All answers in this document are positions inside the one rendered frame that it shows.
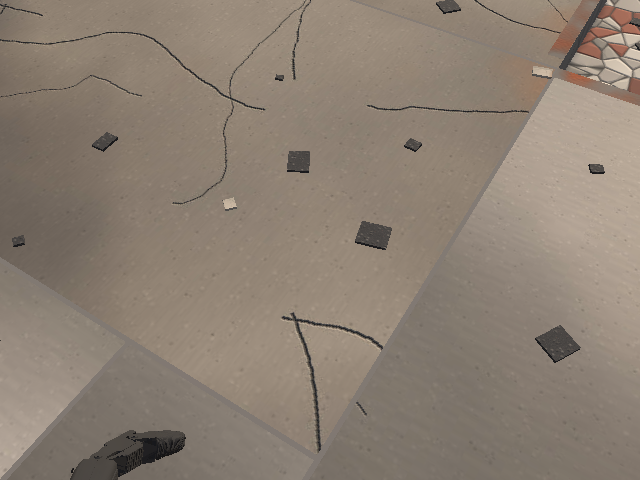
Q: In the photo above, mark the robot left hand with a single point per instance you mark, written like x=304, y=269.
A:
x=128, y=451

